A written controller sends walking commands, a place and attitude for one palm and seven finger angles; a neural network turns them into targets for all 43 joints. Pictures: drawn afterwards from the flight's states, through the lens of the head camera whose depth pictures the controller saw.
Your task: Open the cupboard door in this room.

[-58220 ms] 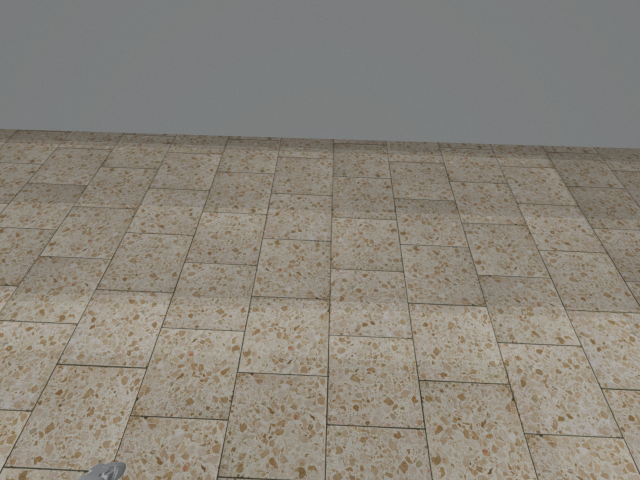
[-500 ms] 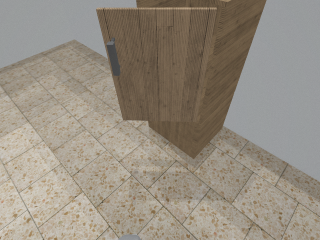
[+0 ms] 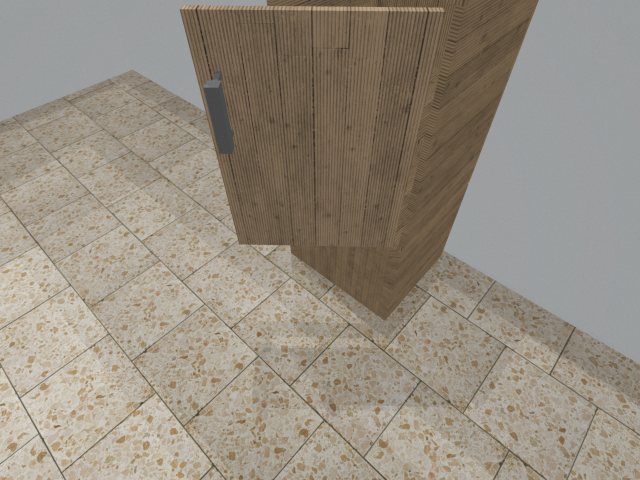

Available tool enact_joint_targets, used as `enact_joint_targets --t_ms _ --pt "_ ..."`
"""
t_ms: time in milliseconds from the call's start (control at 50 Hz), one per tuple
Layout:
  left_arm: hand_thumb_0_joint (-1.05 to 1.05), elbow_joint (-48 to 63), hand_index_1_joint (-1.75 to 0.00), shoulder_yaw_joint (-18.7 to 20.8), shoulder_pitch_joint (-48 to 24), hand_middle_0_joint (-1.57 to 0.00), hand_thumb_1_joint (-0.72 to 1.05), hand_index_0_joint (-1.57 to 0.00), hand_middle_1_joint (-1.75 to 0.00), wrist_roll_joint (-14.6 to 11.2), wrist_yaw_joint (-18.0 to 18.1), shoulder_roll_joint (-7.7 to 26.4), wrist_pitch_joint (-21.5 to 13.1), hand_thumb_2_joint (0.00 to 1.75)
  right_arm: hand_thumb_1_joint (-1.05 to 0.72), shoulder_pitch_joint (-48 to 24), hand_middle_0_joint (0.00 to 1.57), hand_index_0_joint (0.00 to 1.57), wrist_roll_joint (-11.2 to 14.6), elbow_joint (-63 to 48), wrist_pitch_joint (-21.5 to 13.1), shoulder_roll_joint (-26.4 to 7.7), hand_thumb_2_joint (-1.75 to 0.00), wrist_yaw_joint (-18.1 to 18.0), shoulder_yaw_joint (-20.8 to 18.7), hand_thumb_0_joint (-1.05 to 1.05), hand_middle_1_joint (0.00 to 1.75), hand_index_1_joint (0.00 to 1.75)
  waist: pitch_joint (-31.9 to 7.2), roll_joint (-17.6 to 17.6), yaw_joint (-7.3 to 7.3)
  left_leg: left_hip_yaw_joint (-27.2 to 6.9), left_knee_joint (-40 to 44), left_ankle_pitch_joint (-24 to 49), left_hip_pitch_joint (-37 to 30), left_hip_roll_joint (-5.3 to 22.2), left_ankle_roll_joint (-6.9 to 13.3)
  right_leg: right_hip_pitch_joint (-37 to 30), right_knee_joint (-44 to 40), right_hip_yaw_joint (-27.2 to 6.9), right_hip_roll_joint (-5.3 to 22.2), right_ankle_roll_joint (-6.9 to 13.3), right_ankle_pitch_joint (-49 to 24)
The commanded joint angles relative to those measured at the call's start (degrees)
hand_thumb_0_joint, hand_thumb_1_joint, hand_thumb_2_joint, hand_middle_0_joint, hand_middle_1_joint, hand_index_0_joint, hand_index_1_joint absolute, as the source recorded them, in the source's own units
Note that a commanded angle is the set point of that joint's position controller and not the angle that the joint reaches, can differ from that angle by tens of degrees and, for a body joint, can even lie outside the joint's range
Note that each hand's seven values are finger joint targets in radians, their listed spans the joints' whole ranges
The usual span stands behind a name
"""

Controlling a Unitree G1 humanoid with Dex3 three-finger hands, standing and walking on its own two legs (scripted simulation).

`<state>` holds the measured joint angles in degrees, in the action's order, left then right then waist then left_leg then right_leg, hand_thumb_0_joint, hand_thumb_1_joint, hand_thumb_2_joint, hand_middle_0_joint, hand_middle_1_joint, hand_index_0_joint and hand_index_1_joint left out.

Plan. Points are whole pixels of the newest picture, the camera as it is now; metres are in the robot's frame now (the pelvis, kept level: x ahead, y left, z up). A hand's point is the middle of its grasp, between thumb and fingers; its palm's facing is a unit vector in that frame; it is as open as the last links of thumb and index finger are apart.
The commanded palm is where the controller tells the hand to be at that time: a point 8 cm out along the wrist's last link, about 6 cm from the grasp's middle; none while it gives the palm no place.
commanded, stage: look again from close up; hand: left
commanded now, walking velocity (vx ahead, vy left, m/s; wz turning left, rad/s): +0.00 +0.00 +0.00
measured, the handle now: (222, 113) +0.71 +0.23 +0.08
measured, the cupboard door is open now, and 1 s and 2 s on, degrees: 40 40 40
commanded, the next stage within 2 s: shuffle to correct the standing spot in 0.02 s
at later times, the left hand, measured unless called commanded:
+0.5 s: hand out of the picture +0.01 +0.18 -0.18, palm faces +0.04 -0.99 -0.16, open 7.4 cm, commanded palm none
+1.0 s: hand out of the picture +0.15 +0.14 -0.18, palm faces +0.09 -0.99 -0.14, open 7.3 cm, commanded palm none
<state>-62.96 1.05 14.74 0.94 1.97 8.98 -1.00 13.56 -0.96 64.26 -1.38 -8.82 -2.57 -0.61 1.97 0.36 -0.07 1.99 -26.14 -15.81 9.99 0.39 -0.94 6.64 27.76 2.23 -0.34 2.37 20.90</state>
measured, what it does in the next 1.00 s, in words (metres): walks ahead: right foot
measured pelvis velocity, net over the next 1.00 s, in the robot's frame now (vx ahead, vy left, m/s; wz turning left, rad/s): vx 0.16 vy -0.02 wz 0.02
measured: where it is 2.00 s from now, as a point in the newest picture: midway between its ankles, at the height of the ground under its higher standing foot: outside the picture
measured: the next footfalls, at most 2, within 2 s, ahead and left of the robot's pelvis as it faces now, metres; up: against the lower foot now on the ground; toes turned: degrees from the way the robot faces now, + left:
right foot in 0.72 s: +0.20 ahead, -0.13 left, +0.00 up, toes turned -3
left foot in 1.04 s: +0.27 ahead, +0.10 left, +0.00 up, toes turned +8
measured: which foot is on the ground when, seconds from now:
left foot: down 0.00-0.72, up 0.74-1.00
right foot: down 0.00-0.40, up 0.42-0.70, down 0.72-1.00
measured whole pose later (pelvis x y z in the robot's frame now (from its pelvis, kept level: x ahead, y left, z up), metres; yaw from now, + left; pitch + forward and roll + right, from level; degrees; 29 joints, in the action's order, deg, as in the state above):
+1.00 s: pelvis +0.16 -0.02 +0.00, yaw +1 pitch -1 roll +0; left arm -61.8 2.4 18.3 1.6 0.4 7.5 -2.1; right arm 10.9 -1.3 59.0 -2.1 -9.6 0.4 -2.8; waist 2.4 1.8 1.2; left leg 6.2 -37.8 -15.8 22.0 3.5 -0.8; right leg 10.7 27.2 7.3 2.1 1.4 15.8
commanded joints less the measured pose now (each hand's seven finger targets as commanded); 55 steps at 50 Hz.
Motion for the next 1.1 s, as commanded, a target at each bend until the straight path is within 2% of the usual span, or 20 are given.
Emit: enact_joint_targets --t_ms 0,140,260,320,340,380,400,440,600,640,660,680,700,720,760,800,840,960,1020,1080 --pt "0.00 0.9 -0.30 0.7 5.3 -0.20 0.90 -0.20 -0.30 -0.1 0.1 5.1 -0.5 0.90 -0.90 3.5 0.20 0.20 0.1 -0.9 -0.3 -4.0 -0.90 -0.2 -0.2 0.00 0.30 0.30 -0.4 0.0 0.79 -2.8 1.9 21.7 -1.1 5.0 1.9 -0.5 -3.5 -4.2 7.4 0.4 -29.4" --pt "0.00 1.2 -0.30 0.9 5.2 -0.20 0.90 -0.20 -0.30 0.0 0.1 5.4 -0.4 0.90 -0.90 5.4 0.20 0.20 0.0 0.5 -0.1 -4.2 -0.90 0.1 -0.2 0.00 0.30 0.30 -0.5 1.1 0.86 -2.2 1.5 12.4 -0.7 4.5 2.1 -1.3 -4.8 -4.6 7.0 1.1 -19.1" --pt "0.00 0.9 -0.30 2.5 8.9 -0.20 0.90 -0.20 -0.30 0.3 -0.5 7.5 -0.2 0.90 -0.90 2.6 0.20 0.20 -0.6 -2.1 0.0 -2.8 -0.90 1.0 -0.6 0.00 0.30 0.30 8.0 7.7 2.12 3.0 -11.3 -6.4 13.6 1.3 1.1 -1.8 -11.0 -14.9 14.1 8.0 -7.1" --pt "0.00 1.6 -0.30 2.8 7.8 -0.20 0.90 -0.20 -0.30 0.5 -0.6 7.1 -0.6 0.90 -0.90 6.2 0.20 0.20 -0.5 -2.0 -0.7 -2.1 -0.90 1.4 -0.8 0.00 0.30 0.30 6.6 3.9 -0.53 3.5 -4.2 -3.0 5.5 2.1 1.7 3.1 -4.7 -10.8 13.0 7.6 -10.5" --pt "0.00 2.0 -0.30 2.5 6.6 -0.20 0.90 -0.20 -0.30 0.3 -0.9 5.9 -0.5 0.90 -0.90 10.5 0.20 0.20 -0.6 -0.6 -1.1 -3.1 -0.90 1.3 -0.9 0.00 0.30 0.30 5.1 -0.7 -2.36 1.3 -0.5 3.0 -2.5 3.1 2.9 8.2 1.5 -5.9 8.5 5.3 -9.9" --pt "0.00 5.2 -0.30 1.6 0.4 -0.20 0.90 -0.20 -0.30 0.2 -1.3 2.7 -0.9 0.90 -0.90 22.9 0.20 0.20 -1.3 3.0 -1.7 -8.6 -0.90 0.4 -2.1 0.00 0.30 0.30 4.8 -19.9 -6.70 -21.6 9.7 20.0 -15.2 19.4 12.7 27.2 28.9 4.6 -1.1 0.7 11.4" --pt "0.00 6.5 -0.30 1.9 -2.6 -0.20 0.90 -0.20 -0.30 0.3 -1.2 3.4 -1.2 0.90 -0.90 24.5 0.20 0.20 -1.2 3.4 -1.6 -7.9 -0.90 -0.2 -1.6 0.00 0.30 0.30 6.3 -13.2 -6.66 -24.4 10.2 25.6 -14.0 22.9 16.5 32.3 38.7 0.1 0.8 1.2 13.7" --pt "0.00 6.3 -0.30 2.0 -2.7 -0.20 0.90 -0.20 -0.30 0.2 -1.7 1.7 -1.2 0.90 -0.90 18.0 0.20 0.20 -0.9 0.8 -2.4 -5.6 -0.90 -0.1 -1.1 0.00 0.30 0.30 6.6 -3.2 -3.17 -18.3 10.7 22.8 -7.4 21.1 15.8 31.8 41.1 -3.0 5.2 0.9 7.6" --pt "0.00 6.6 -0.30 1.9 -1.6 -0.20 0.90 -0.20 -0.30 0.4 -3.3 -0.8 -0.4 0.90 -0.90 11.5 0.20 0.20 -1.0 -0.8 -2.2 -6.8 -0.90 0.6 -2.2 0.00 0.30 0.30 5.2 -8.4 0.05 -3.8 11.7 8.3 2.8 14.2 10.7 14.3 13.3 4.9 3.9 -0.6 -2.3" --pt "0.00 4.6 -0.30 2.5 4.3 -0.20 0.90 -0.20 -0.30 0.6 -3.1 1.1 -1.0 0.90 -0.90 11.3 0.20 0.20 -0.8 -0.8 -1.6 -6.7 -0.90 0.8 -2.2 0.00 0.30 0.30 2.4 -3.7 2.79 -1.5 3.5 5.4 5.9 11.1 8.2 3.4 5.2 6.4 1.9 -0.6 -6.6" --pt "0.00 3.0 -0.30 3.1 9.7 -0.20 0.90 -0.20 -0.30 0.8 -2.7 4.0 -1.7 0.90 -0.90 11.2 0.20 0.20 -0.3 -1.0 -1.6 -5.6 -0.90 1.2 -2.1 0.00 0.30 0.30 -0.5 2.2 5.24 1.8 -6.2 3.6 10.2 7.5 6.1 -5.4 2.0 2.2 4.3 0.7 -5.8" --pt "0.00 0.9 -0.30 4.3 16.8 -0.20 0.90 -0.20 -0.30 1.0 -1.9 10.0 -2.2 0.90 -0.90 12.0 0.20 0.20 0.3 -2.3 -1.7 -2.3 -0.90 1.8 -1.6 0.00 0.30 0.30 -5.0 16.8 7.74 6.8 -23.2 -9.4 21.6 0.8 3.3 -15.5 -5.1 -18.3 18.5 5.8 -0.2" --pt "0.00 0.9 -0.30 4.7 20.2 -0.20 0.90 -0.20 -0.30 0.0 -1.6 13.4 -2.0 0.90 -0.90 8.1 0.20 0.20 0.1 -5.1 -1.3 -2.6 -0.90 2.1 -1.5 0.00 0.30 0.30 -6.1 18.7 8.51 3.6 -38.8 -23.0 27.6 -0.2 2.9 -14.8 -14.4 -32.3 26.3 10.8 1.7" --pt "0.00 1.7 -0.30 4.5 16.2 -0.20 0.90 -0.20 -0.30 0.0 -1.3 12.5 -1.8 0.90 -0.90 5.2 0.20 0.20 0.0 -5.7 -1.0 -3.1 -0.90 2.2 -2.1 0.00 0.30 0.30 -2.7 13.1 6.98 0.2 -46.3 -19.1 29.6 2.5 2.8 -7.5 -16.1 -33.4 26.4 12.6 11.9" --pt "0.00 4.4 -0.30 3.7 6.8 -0.20 0.90 -0.20 -0.30 0.3 -0.5 7.9 -1.8 0.90 -0.90 3.5 0.20 0.20 -0.6 -5.7 -0.4 -3.2 -0.90 2.8 -2.6 0.00 0.30 0.30 2.1 8.9 2.80 -2.1 -46.8 -11.3 27.9 6.5 2.7 4.3 -16.9 -24.1 23.1 10.4 15.4" --pt "0.00 5.3 -0.30 3.0 3.5 -0.20 0.90 -0.20 -0.30 1.0 -0.4 5.9 -2.4 0.90 -0.90 5.3 0.20 0.20 -0.7 -4.5 0.0 -1.1 -0.90 3.1 -2.1 0.00 0.30 0.30 2.3 7.1 0.01 0.1 -36.9 -7.0 20.0 6.6 1.2 10.6 -16.4 -12.5 19.2 7.7 0.1" --pt "0.00 4.8 -0.30 3.0 3.4 -0.20 0.90 -0.20 -0.30 0.9 -0.8 6.9 -2.6 0.90 -0.90 5.6 0.20 0.20 -0.3 -4.3 0.2 0.2 -0.90 3.2 -1.8 0.00 0.30 0.30 2.4 7.5 -0.51 2.7 -26.2 -4.4 14.6 5.3 0.4 12.8 -16.0 -6.9 17.0 7.2 -6.9" --pt "0.00 3.3 -0.30 3.0 4.9 -0.20 0.90 -0.20 -0.30 0.4 -1.2 7.5 -1.8 0.90 -0.90 4.2 0.20 0.20 -0.2 -5.3 -1.2 -0.6 -0.90 2.8 -1.4 0.00 0.30 0.30 1.7 4.7 -0.28 5.7 -3.5 5.2 1.9 1.5 -0.4 10.7 -9.0 -3.9 13.7 5.2 -11.7" --pt "0.00 3.1 -0.30 1.2 7.8 -0.20 0.90 -0.20 -0.30 0.0 -0.6 1.4 -0.3 0.90 -0.90 5.9 0.20 0.20 -0.3 -5.2 -1.4 -7.8 -0.90 1.2 -1.8 0.00 0.30 0.30 -1.4 -10.2 0.45 -8.0 3.4 31.2 -3.3 15.6 5.5 11.4 1.7 2.8 5.3 -1.8 -0.2" --pt "0.00 1.7 -0.30 0.8 9.1 -0.20 0.90 -0.20 -0.30 0.1 0.2 2.2 1.0 0.90 -0.90 -0.7 0.20 0.20 0.3 -6.5 -0.5 -6.4 -0.90 0.2 -1.4 0.00 0.30 0.30 0.5 -13.9 1.69 -8.3 6.8 38.0 2.5 15.5 7.8 7.0 4.7 2.0 5.6 -3.0 0.9"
